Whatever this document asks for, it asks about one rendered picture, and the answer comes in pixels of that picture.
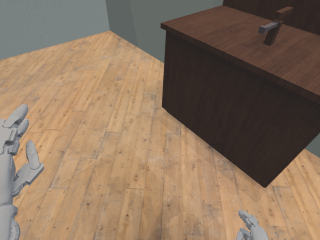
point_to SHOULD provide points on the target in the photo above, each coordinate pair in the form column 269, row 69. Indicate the right robot hand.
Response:
column 256, row 232

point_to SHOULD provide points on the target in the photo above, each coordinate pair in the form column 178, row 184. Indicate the left robot hand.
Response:
column 11, row 131

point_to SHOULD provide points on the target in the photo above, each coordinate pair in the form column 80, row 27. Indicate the robot left forearm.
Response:
column 9, row 228

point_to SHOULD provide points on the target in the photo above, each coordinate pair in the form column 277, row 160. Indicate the counter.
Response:
column 254, row 98

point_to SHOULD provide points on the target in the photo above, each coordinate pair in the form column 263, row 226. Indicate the tap lever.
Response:
column 264, row 28

